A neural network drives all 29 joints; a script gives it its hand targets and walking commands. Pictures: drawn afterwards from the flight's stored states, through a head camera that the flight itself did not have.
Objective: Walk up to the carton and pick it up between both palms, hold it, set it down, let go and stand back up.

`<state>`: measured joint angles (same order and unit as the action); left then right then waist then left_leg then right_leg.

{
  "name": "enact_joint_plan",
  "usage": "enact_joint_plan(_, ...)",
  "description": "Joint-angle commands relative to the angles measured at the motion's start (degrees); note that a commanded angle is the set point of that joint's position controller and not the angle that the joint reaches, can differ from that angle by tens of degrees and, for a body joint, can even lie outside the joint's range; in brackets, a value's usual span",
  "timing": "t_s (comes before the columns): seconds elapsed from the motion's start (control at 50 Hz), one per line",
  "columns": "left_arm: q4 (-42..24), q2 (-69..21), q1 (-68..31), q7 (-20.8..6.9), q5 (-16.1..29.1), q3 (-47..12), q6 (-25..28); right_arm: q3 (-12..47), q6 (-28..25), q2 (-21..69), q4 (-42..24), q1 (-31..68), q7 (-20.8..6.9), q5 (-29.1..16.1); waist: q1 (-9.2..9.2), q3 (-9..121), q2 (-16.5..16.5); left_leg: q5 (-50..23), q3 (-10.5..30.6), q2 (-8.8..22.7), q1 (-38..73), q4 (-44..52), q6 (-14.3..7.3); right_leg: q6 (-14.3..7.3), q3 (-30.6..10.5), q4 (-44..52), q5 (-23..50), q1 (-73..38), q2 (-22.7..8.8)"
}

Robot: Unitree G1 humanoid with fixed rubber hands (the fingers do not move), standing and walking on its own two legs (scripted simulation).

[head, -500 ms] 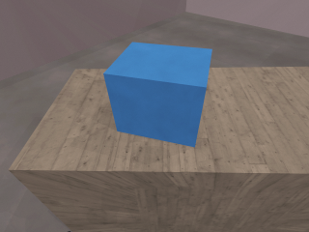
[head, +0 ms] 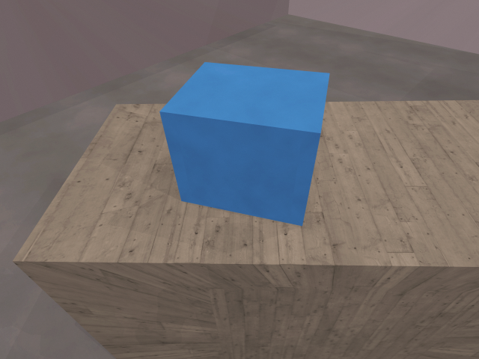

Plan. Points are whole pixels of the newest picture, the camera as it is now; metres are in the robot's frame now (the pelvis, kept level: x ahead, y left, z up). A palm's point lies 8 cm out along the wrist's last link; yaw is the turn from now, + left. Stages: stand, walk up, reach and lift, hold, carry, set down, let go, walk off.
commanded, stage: stand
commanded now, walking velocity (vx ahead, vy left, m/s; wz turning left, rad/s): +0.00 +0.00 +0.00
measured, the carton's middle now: (251, 140) +0.53 +0.02 +0.11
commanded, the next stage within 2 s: none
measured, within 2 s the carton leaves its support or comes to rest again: neither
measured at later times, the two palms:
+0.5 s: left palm out of the picture +0.09 +0.29 -0.09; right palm out of the picture +0.08 -0.31 -0.10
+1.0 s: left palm out of the picture +0.08 +0.29 -0.10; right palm out of the picture +0.08 -0.31 -0.10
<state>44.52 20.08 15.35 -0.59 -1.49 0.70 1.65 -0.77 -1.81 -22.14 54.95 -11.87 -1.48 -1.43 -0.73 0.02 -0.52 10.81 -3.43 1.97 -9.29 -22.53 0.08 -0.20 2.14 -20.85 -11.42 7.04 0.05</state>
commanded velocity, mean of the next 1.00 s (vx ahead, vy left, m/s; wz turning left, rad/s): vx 0.00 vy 0.00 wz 0.00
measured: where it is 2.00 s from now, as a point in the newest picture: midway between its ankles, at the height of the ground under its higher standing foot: outside the picture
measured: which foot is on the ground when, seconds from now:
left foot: down 0.00-1.00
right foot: down 0.00-1.00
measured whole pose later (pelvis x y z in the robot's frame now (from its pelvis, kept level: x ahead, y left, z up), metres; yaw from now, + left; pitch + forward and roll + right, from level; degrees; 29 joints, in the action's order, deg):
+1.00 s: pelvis +0.00 +0.00 +0.00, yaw +0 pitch -3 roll +0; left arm 46.2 20.1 14.9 -0.6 -1.2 0.7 1.6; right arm -0.8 -1.6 -22.1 55.7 -11.9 -1.2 -1.4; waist -0.7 -1.0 -0.5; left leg 10.7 -3.4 2.0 -9.3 -22.5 0.1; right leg -0.2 2.1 -20.9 -11.4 7.0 0.0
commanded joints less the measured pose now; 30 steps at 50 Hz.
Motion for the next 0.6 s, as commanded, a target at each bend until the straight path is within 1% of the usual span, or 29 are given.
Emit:
enact_joint_plan(0.0, 2.5, 12.1, -4.7, 0.7, 0.9, 2.8, 1.2, -1.8, -0.8, -10.5, -1.0, 5.3, 1.2, 2.6, 0.03, -2.9, 0.5, -2.4, 7.7, 6.0, -0.2, 6.1, -1.9, -1.9, -6.2, 5.4, 0.2, 3.0, -7.6)
enact_joint_plan(0.02, 3.5, 12.1, -4.3, 0.7, 0.6, 2.7, 1.2, -2.0, -0.7, -10.4, -0.3, 3.4, 1.2, 2.9, 0.99, -3.2, 0.7, -2.3, 7.9, 6.1, -0.2, 6.2, -2.2, -2.1, -6.4, 5.3, 1.7, 2.3, -7.9)
enact_joint_plan(0.04, 3.4, 11.5, -4.7, 0.8, 1.0, 2.5, 1.0, -2.2, -0.9, -11.1, -0.9, 2.9, 1.1, 2.8, 1.58, -1.9, -1.0, -3.1, 7.8, 5.8, -0.1, 6.1, -2.0, -2.1, -6.5, 5.0, 2.6, 1.4, -8.0)
enact_joint_plan(0.06, 2.9, 11.3, -5.3, 0.9, 0.9, 2.6, 1.0, -2.2, -1.0, -10.8, -0.8, 3.6, 1.2, 2.9, 1.19, -2.5, -1.3, -3.8, 7.9, 6.0, -0.9, 6.3, -1.9, -2.2, -6.0, 4.1, 3.4, 1.2, -8.1)
enact_joint_plan(0.08, 3.3, 11.5, -3.2, 0.8, 1.1, 2.5, 1.2, -2.1, -1.0, -11.4, -0.7, 4.6, 1.0, 2.5, 0.51, -1.7, -1.1, -4.8, 8.5, 6.0, -0.6, 6.6, -1.8, -2.1, -5.8, 4.2, 3.1, 1.3, -7.4)
enact_joint_plan(0.1, 3.8, 11.4, -3.9, 0.9, 0.8, 2.5, 1.0, -2.0, -1.0, -10.9, -1.1, 4.3, 1.3, 2.9, 0.69, -2.7, -1.1, -5.9, 8.3, 6.3, -1.0, 6.2, -2.0, -1.7, -5.5, 4.3, 3.3, 0.9, -7.6)
enact_joint_plan(0.12, 3.9, 11.8, -4.2, 0.6, 0.7, 2.7, 0.7, -2.3, -0.9, -11.0, -0.6, 4.0, 1.2, 2.6, 0.89, -2.2, 0.7, -6.5, 8.5, 6.7, -0.6, 6.0, -1.8, -1.8, -5.0, 3.7, 4.1, 0.9, -7.5)
enact_joint_plan(0.14, 3.8, 11.2, -3.4, 0.5, 0.7, 2.6, 1.0, -2.4, -0.9, -11.6, -1.0, 5.3, 1.4, 2.7, -0.2, -0.4, -0.5, -6.2, 7.7, 6.3, 0.3, 5.5, -1.8, -1.5, -5.5, 4.2, 4.4, -0.1, -7.6)
enact_joint_plan(0.16, 3.6, 12.1, -4.8, 0.7, 0.7, 2.9, 1.0, -2.1, -0.8, -10.6, -1.5, 4.6, 1.2, 2.4, 0.92, -1.1, -0.2, -7.4, 7.5, 5.9, 0.2, 6.1, -1.4, -1.7, -5.2, 3.8, 5.7, 0.0, -7.5)
enact_joint_plan(0.18, 3.5, 11.5, -5.2, 0.9, 0.7, 2.7, 1.1, -2.0, -0.9, -10.4, -1.3, 4.5, 1.2, 2.6, 0.84, 0.2, -0.8, -7.6, 7.6, 6.1, 1.7, 5.8, -1.6, -1.8, -5.7, 3.4, 6.4, -0.1, -7.8)
enact_joint_plan(0.2, 3.4, 11.4, -5.0, 1.0, 0.8, 2.7, 0.9, -2.2, -1.1, -10.5, -0.9, 5.1, 1.3, 2.9, 0.52, -1.6, -2.1, -7.4, 7.3, 6.1, -0.5, 5.8, -1.7, -1.9, -6.1, 3.6, 7.1, 0.3, -8.1)
enact_joint_plan(0.22, 3.8, 12.9, -3.3, 1.1, 0.7, 3.2, 0.9, -2.0, -1.0, -9.4, -1.2, 5.5, 1.3, 2.5, 0.08, -1.2, 0.4, -7.4, 8.1, 6.4, 0.8, 6.1, -1.6, -2.0, -5.4, 3.8, 5.2, 0.9, -7.6)
enact_joint_plan(0.24, 4.4, 12.0, -3.8, 1.0, 0.7, 2.8, 0.7, -2.1, -0.8, -11.1, -1.3, 6.6, 1.3, 2.7, -0.25, -1.0, 0.3, -6.7, 7.7, 6.3, 0.8, 6.6, -1.7, -1.5, -5.1, 3.6, 3.6, 0.4, -7.5)
enact_joint_plan(0.26, 4.0, 11.8, -3.4, 1.0, 0.8, 2.7, 0.8, -2.5, -0.8, -11.0, -1.5, 5.9, 1.4, 2.4, 0.16, -1.1, -1.8, -6.7, 8.0, 6.4, 0.9, 6.3, -1.7, -1.9, -5.9, 3.7, 4.1, 0.8, -7.9)
enact_joint_plan(0.28, 4.4, 10.8, -3.9, 1.0, 0.7, 2.5, 0.6, -2.1, -1.1, -11.0, -1.2, 6.3, 1.3, 2.7, -0.12, -0.7, 0.0, -5.6, 7.7, 6.4, 0.5, 5.4, -1.8, -2.0, -5.9, 4.2, 3.6, 0.6, -7.9)
enact_joint_plan(0.3, 4.0, 12.4, -5.2, 1.0, 0.5, 2.7, 0.5, -2.2, -0.9, -10.3, -1.2, 5.0, 1.4, 2.5, 1.16, -1.6, -0.5, -4.4, 8.2, 6.2, 0.4, 7.1, -1.8, -2.0, -5.3, 4.1, 2.7, 1.0, -7.5)
enact_joint_plan(0.34, 3.8, 11.5, -4.7, 0.8, 1.0, 2.5, 1.0, -2.1, -0.6, -10.1, -1.0, 5.8, 1.5, 2.5, 0.06, -1.8, -1.1, -5.2, 8.0, 6.2, -0.1, 6.5, -2.0, -1.8, -5.7, 4.0, 3.3, 0.3, -7.9)
enact_joint_plan(0.36, 3.8, 11.6, -5.2, 0.8, 0.5, 2.4, 1.0, -2.2, -0.6, -10.4, -1.2, 5.6, 1.5, 2.4, 0.67, -1.7, -0.8, -4.7, 7.9, 6.2, 0.3, 6.5, -2.0, -1.8, -5.1, 3.8, 3.5, 1.1, -7.6)
enact_joint_plan(0.38, 4.3, 12.2, -5.5, 0.7, 0.3, 2.8, 1.0, -2.0, -0.7, -10.3, -0.7, 4.4, 1.6, 2.6, 1.32, -1.5, 0.8, -3.5, 8.3, 6.3, 0.1, 6.3, -2.2, -1.8, -5.2, 4.2, 3.4, 0.6, -7.6)
enact_joint_plan(0.4, 4.1, 11.4, -4.5, 0.8, 0.7, 2.4, 0.8, -2.0, -0.5, -11.1, -0.8, 5.2, 1.4, 2.8, 0.35, -1.0, 0.7, -4.2, 8.0, 6.2, 0.7, 6.5, -2.1, -1.8, -5.3, 4.3, 3.5, 0.8, -7.8)
enact_joint_plan(0.42, 3.9, 12.0, -4.5, 0.7, 0.5, 2.5, 1.0, -1.8, -0.7, -9.4, -1.5, 6.2, 1.2, 2.4, 0.52, -1.4, -0.1, -4.8, 8.0, 6.2, 0.9, 6.1, -1.9, -1.7, -5.3, 4.5, 3.0, 0.8, -7.6)
enact_joint_plan(0.44, 4.3, 12.5, -5.0, 0.7, 0.8, 2.8, 0.9, -2.2, -0.8, -10.7, -1.1, 5.3, 1.4, 2.5, 0.97, -2.8, 1.4, -4.2, 8.1, 6.1, 0.1, 6.4, -1.8, -1.8, -5.1, 4.8, 2.2, 2.5, -7.4)
enact_joint_plan(0.46, 4.0, 13.1, -5.7, 1.1, 0.6, 3.2, 0.9, -2.1, -0.8, -10.4, -1.1, 5.0, 1.1, 2.8, 1.05, -3.4, -1.0, -3.2, 7.8, 5.8, 0.0, 6.8, -1.6, -1.8, -6.0, 5.1, 1.3, 2.2, -7.7)
enact_joint_plan(0.48, 4.5, 11.3, -4.8, 0.6, 1.0, 2.3, 0.9, -2.3, -0.7, -11.5, -0.8, 5.2, 1.4, 2.7, 0.41, -1.5, -1.6, -5.5, 7.3, 6.2, 0.2, 6.1, -1.7, -1.7, -5.9, 4.8, 2.4, 0.8, -7.9)
enact_joint_plan(0.5, 4.5, 12.3, -5.1, 0.8, 0.7, 2.7, 1.0, -2.2, -0.8, -10.8, -1.2, 5.3, 1.2, 2.7, 1.3, -1.9, -0.5, -4.5, 8.1, 6.2, 1.0, 6.6, -1.8, -2.0, -5.8, 5.0, 2.4, 1.4, -7.8)
enact_joint_plan(0.52, 4.6, 12.5, -3.6, 0.9, 1.0, 2.9, 1.0, -2.4, -0.8, -11.0, -0.9, 4.1, 1.4, 2.6, 0.86, -1.8, -0.5, -5.0, 7.8, 6.4, 0.4, 6.0, -1.7, -1.8, -5.7, 4.8, 3.3, 0.5, -7.8)
enact_joint_plan(0.54, 4.7, 12.6, -4.1, 0.8, 0.7, 2.8, 0.9, -2.2, -0.8, -9.9, -1.2, 5.8, 1.2, 2.5, 0.05, -2.0, 0.5, -5.9, 7.9, 6.1, 0.3, 6.1, -1.6, -1.7, -5.4, 4.4, 2.8, 0.2, -7.4)
enact_joint_plan(0.56, 4.5, 12.3, -3.9, 0.9, 0.4, 3.0, 0.8, -2.1, -0.7, -9.9, -0.9, 4.5, 1.2, 2.6, 0.51, -0.9, -0.5, -5.5, 7.3, 5.7, 0.8, 5.7, -1.6, -1.9, -5.7, 4.9, 4.6, -0.5, -7.9)
enact_joint_plan(0.58, 4.0, 13.1, -5.5, 1.1, 0.5, 3.0, 0.8, -1.9, -0.8, -9.1, -0.9, 4.5, 1.3, 2.5, 1.56, -0.7, -1.0, -5.9, 6.8, 5.5, 0.9, 5.7, -1.4, -2.0, -5.9, 4.3, 6.1, 0.1, -7.9)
